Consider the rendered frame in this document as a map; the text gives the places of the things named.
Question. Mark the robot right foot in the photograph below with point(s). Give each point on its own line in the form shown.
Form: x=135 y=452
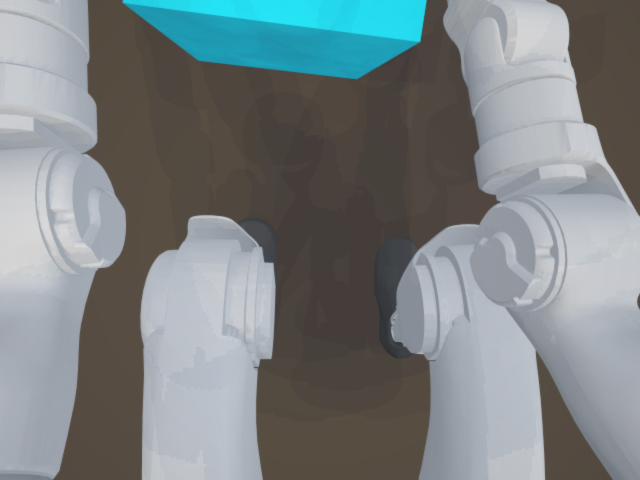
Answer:
x=392 y=259

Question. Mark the left robot shin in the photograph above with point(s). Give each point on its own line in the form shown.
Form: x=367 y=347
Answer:
x=154 y=298

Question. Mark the carton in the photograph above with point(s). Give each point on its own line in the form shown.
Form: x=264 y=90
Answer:
x=338 y=38

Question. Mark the robot right upper arm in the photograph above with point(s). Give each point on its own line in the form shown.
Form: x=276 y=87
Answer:
x=567 y=269

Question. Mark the robot right forearm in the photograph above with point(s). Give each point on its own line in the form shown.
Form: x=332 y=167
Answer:
x=522 y=89

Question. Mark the robot left upper arm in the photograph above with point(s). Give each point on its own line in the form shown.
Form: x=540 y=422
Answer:
x=60 y=221

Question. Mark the robot left forearm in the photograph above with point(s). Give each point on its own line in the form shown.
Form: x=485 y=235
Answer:
x=44 y=52

